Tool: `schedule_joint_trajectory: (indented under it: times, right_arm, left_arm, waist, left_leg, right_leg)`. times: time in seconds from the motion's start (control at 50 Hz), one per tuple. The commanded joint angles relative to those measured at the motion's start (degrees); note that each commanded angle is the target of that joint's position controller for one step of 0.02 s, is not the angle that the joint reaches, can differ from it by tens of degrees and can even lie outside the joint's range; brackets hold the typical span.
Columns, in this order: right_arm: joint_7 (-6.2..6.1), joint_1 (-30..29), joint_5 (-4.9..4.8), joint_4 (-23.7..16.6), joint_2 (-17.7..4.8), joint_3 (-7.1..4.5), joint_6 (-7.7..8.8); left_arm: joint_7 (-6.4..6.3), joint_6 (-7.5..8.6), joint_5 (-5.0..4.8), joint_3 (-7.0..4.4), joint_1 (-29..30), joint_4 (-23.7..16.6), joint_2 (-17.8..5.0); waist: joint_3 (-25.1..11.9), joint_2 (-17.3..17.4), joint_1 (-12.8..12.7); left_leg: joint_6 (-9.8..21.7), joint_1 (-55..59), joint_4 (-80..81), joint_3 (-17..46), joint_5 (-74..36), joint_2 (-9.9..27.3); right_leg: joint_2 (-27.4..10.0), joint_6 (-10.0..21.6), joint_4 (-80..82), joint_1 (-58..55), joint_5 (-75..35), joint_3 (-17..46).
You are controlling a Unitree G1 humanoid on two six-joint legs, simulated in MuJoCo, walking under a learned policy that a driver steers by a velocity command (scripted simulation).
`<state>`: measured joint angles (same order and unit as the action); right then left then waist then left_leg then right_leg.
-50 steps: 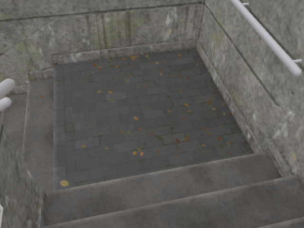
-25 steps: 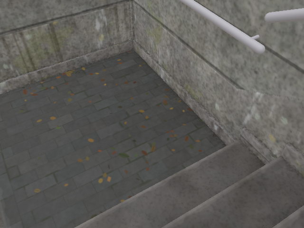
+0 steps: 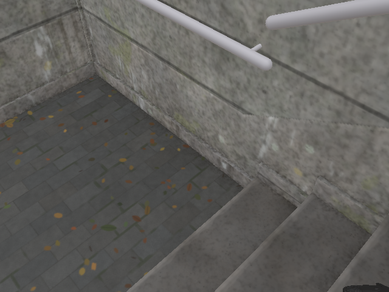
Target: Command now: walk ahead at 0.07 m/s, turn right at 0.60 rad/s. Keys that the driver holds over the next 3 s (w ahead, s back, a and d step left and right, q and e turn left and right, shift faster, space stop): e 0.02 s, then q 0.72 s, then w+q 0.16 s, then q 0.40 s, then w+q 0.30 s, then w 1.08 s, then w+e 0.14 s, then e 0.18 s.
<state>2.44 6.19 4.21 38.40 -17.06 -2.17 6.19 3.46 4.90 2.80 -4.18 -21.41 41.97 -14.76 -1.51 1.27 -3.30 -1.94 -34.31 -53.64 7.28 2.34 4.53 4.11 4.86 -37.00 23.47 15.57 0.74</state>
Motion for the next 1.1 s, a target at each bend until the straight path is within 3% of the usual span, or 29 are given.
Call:
schedule_joint_trajectory:
  times: [0.02,0.08,0.14,0.16,0.18,0.22,0.24,0.26,0.3,0.32,0.36,0.38,0.4,0.42,0.44,0.48,0.52,0.54,0.58,0.6,0.64,0.66,0.68,0.74,0.8,0.86,0.92,0.98,1.1]
  right_arm:
    - [0.06,6.6,-0.47,-0.9,-3.8,-0.66,-0.26]
    - [0.5,7.2,0.55,0.9,-3.4,0.01,-1.07]
    - [1.57,10.1,-0.89,3.1,-3.5,0.35,-1.75]
    - [1.76,11.6,-2.13,3.8,-4.2,0.22,-1.61]
    - [-1.05,1.9,-9.55,0.9,-0.4,-0.21,-4.67]
    - [-2.05,18.7,-6.35,6.5,-2.5,-0.72,-5.42]
    - [-1.7,25.2,-5.22,9.0,-7.8,-1.93,-5.34]
    - [-1.65,24.2,-6.03,9.0,-6.9,-1.51,-5.57]
    - [-1.63,24.5,-7.02,7.5,-7.5,-2.05,-6.19]
    - [-2.86,21.9,-5.55,7.6,-11.4,-3.27,-6.47]
    - [-3.5,12.2,-5.18,4.8,-8.1,-1.97,-7.15]
    - [1.58,15.1,1.97,2.8,-12.9,-2.36,-1.11]
    - [2.66,7.9,-0.27,1.8,-10.6,-2.23,0.75]
    - [2.12,5.5,-2.88,0.3,-9.6,-1.83,1.36]
    - [1.11,6.8,-3.92,0.2,-10.7,-2.01,1.86]
    - [0.25,8.1,-4.81,-1.1,-10.8,-1.9,1.89]
    - [0.14,17.8,-3.26,0.1,-11.1,-2.85,0.43]
    - [-0.34,21.2,-1.61,-0.9,-6.1,-1.89,-0.08]
    - [-0.52,9.2,1.7,-5.6,-4.9,-1.27,-0.57]
    - [-1.68,2.9,-0.35,-6.9,-3.4,-1.1,-0.65]
    - [-2.53,1.7,-1.92,-8.9,-1.5,0.14,-0.41]
    - [-2.6,4.1,-1.76,-8.3,-2.8,0.07,-0.61]
    - [-2.96,6.8,-0.62,-6.3,-4.3,0.06,-1.58]
    - [-1.25,12.3,1.47,-3.0,-5.6,0.08,-3.68]
    - [2.35,12.1,1.06,-2.4,-4.9,0.0,-3.28]
    - [4.35,3.9,0.2,-3.3,-4.7,-0.57,-2.3]
    - [4.0,-4.9,0.15,-6.2,-3.9,-0.86,-3.32]
    - [3.79,-1.7,0.64,-6.3,0.4,0.13,-4.61]
    - [2.2,-0.6,2.29,-5.9,2.2,0.28,-6.69]
  left_arm:
    - [-0.24,1.22,1.13,-0.59,0.1,-3.6,-5.8]
    - [0.15,1.57,-0.34,0.94,0.0,-3.6,-4.4]
    - [1.0,1.08,-1.71,4.42,3.8,-3.7,-2.1]
    - [1.26,0.52,-2.21,5.36,5.0,-3.5,-2.5]
    - [-3.52,-4.79,-3.5,1.83,-0.9,2.1,-5.1]
    - [-6.04,-8.01,-3.03,3.46,-0.5,1.0,-1.3]
    - [-5.41,-7.99,-3.64,4.3,1.6,-1.4,1.2]
    - [-4.52,-8.09,-2.88,4.64,3.4,-1.6,1.5]
    - [-3.52,-7.99,-0.99,4.31,11.2,-3.1,0.5]
    - [-3.47,-8.02,-2.48,5.42,16.7,-5.8,1.8]
    - [-4.22,-9.5,-1.04,5.09,20.8,-4.7,1.2]
    - [-1.54,-5.34,-0.79,6.25,3.6,-7.2,-0.1]
    - [-0.23,-3.29,-0.35,6.39,3.3,-6.1,0.2]
    - [0.51,-2.98,0.09,6.84,6.4,-8.2,0.5]
    - [0.88,-3.08,0.06,6.99,9.7,-11.1,-0.3]
    - [1.09,-2.86,-0.5,8.22,11.7,-13.8,-0.4]
    - [-0.11,-2.77,-2.39,6.85,8.7,-13.3,-3.6]
    - [-0.87,-2.07,-3.44,5.58,11.4,-14.8,-9.0]
    - [-2.37,-1.81,-0.08,2.48,-1.4,-14.1,-14.0]
    - [-2.39,-1.39,1.06,2.33,-10.6,-11.8,-11.4]
    - [-0.31,-0.07,1.93,3.14,-4.8,-11.3,-9.2]
    - [-0.37,0.02,0.9,2.92,-0.8,-10.6,-9.1]
    - [-0.84,-0.29,-0.2,3.0,2.1,-10.3,-7.7]
    - [-1.53,-0.21,0.52,3.74,10.1,-9.9,-4.2]
    - [-2.8,1.64,2.07,3.79,4.9,-3.8,-5.5]
    - [-3.45,2.35,2.82,4.35,-6.8,4.0,-5.7]
    - [-3.59,2.76,3.59,5.45,-12.4,8.8,-4.4]
    - [-3.21,3.03,4.59,5.83,-8.6,10.6,-4.8]
    - [-5.07,2.88,3.06,4.13,-5.6,14.3,-7.3]
  waist:
    - [-1.6,-4.6,2.8]
    - [2.3,-3.6,1.0]
    - [2.2,-4.2,2.3]
    - [1.9,-3.2,3.3]
    - [-6.8,-9.1,-3.4]
    - [-8.4,-2.2,0.5]
    - [-7.0,12.0,2.6]
    - [-4.3,14.3,2.1]
    - [-2.4,9.5,3.9]
    - [1.3,16.2,4.3]
    - [4.6,9.9,2.1]
    - [12.9,10.7,-0.8]
    - [12.7,6.2,-3.2]
    - [9.1,5.5,-2.9]
    - [6.5,5.2,-1.6]
    - [0.1,3.7,0.3]
    - [-3.9,10.4,5.0]
    - [-11.2,-1.1,8.3]
    - [-10.7,-13.9,-3.4]
    - [-7.1,-10.8,-9.9]
    - [0.0,-9.4,-5.9]
    - [-1.5,-10.3,-2.4]
    - [-3.4,-8.4,0.3]
    - [-4.8,-4.7,5.4]
    - [-2.2,-3.4,3.2]
    - [2.8,-6.7,-3.4]
    - [7.4,-8.8,-6.2]
    - [6.4,-7.8,-1.7]
    - [7.6,-7.1,-1.6]
  left_leg:
    - [-2.1,11.4,5.2,-0.5,-6.8,-1.1]
    - [-3.3,12.3,18.2,0.6,-10.3,1.7]
    - [-4.9,20.7,28.3,0.1,-15.6,3.0]
    - [-5.4,24.9,35.2,-0.8,-19.4,3.2]
    - [-2.2,28.6,42.5,-10.5,-30.3,-2.0]
    - [0.1,45.8,37.7,-9.4,-46.7,2.2]
    - [4.7,56.3,23.8,-3.2,-63.5,8.8]
    - [8.3,53.7,17.3,-0.4,-59.9,12.2]
    - [14.1,46.1,20.7,8.3,-44.0,16.1]
    - [20.8,35.3,31.0,21.0,-25.6,23.6]
    - [18.8,19.3,34.6,15.2,-10.6,17.1]
    - [18.7,-3.8,40.8,14.9,14.8,14.4]
    - [15.3,-7.7,42.9,11.7,29.4,10.2]
    - [13.8,-9.2,44.4,12.1,30.1,8.2]
    - [13.2,-4.2,44.4,13.0,26.9,7.4]
    - [13.1,10.1,39.6,14.6,13.8,8.5]
    - [19.8,25.2,38.3,17.2,-16.3,11.7]
    - [17.0,22.6,33.3,10.3,-18.3,8.0]
    - [2.7,-6.6,12.5,1.2,15.0,-8.2]
    - [-0.3,-18.3,-1.2,12.1,25.3,-12.9]
    - [-3.0,-25.4,-13.5,17.3,25.6,-11.1]
    - [-3.2,-24.0,-16.5,13.3,24.0,-9.5]
    - [-3.7,-21.2,-21.5,8.0,20.8,-8.8]
    - [-3.0,-12.5,-34.5,0.8,5.1,-7.9]
    - [-0.5,-14.3,-27.7,0.9,-5.9,-4.3]
    - [0.3,-19.7,-9.5,0.7,-14.4,-2.1]
    - [1.2,-17.0,5.1,-2.2,-15.1,-1.3]
    - [3.4,-5.0,8.2,-4.6,-16.7,-0.8]
    - [4.5,4.1,19.0,-7.9,-9.9,0.1]
  right_leg:
    - [-9.7,11.3,4.0,7.5,-3.4,15.2]
    - [-10.7,8.3,-4.5,7.8,7.4,18.3]
    - [-10.0,5.1,-13.0,14.5,12.9,18.2]
    - [-9.7,3.5,-17.0,16.0,12.1,17.7]
    - [-4.3,3.2,-22.1,6.3,0.8,3.2]
    - [-0.5,1.4,-42.3,16.5,0.7,-1.1]
    - [1.9,-1.4,-59.8,33.9,23.0,-5.7]
    - [-1.2,-2.0,-70.2,44.2,37.0,-7.8]
    - [-3.8,-3.7,-76.1,51.0,31.7,-6.2]
    - [-6.8,-5.2,-76.2,51.0,23.2,-3.2]
    - [-6.6,-5.7,-75.7,39.8,19.7,-1.4]
    - [-9.1,-7.1,-79.9,27.5,21.9,5.1]
    - [-8.3,-7.0,-75.3,22.8,23.3,3.1]
    - [-7.1,-7.0,-72.2,17.8,24.3,-0.5]
    - [-6.7,-6.5,-67.1,18.3,28.6,-2.4]
    - [-7.9,-5.3,-48.7,19.6,27.7,-1.8]
    - [-4.1,-0.5,-40.0,19.8,15.6,-2.3]
    - [-7.0,8.3,-36.6,10.8,-7.0,6.0]
    - [-21.0,25.7,-10.8,-9.7,-18.0,42.1]
    - [-24.6,30.0,-4.8,-14.2,-22.1,52.9]
    - [-28.7,24.5,-3.1,-9.0,-28.4,46.6]
    - [-26.7,21.9,-6.2,-5.3,-25.4,39.9]
    - [-24.2,18.6,-7.2,-1.0,-19.7,31.7]
    - [-19.9,12.9,-4.8,10.0,-14.2,15.2]
    - [-18.4,7.9,-3.6,3.7,-0.2,6.3]
    - [-20.9,6.0,-0.8,-7.9,12.5,4.6]
    - [-24.7,6.0,4.2,-8.6,18.5,5.8]
    - [-26.8,4.4,4.7,-2.6,11.8,2.7]
    - [-29.3,-0.7,-2.2,-6.2,9.6,-0.9]
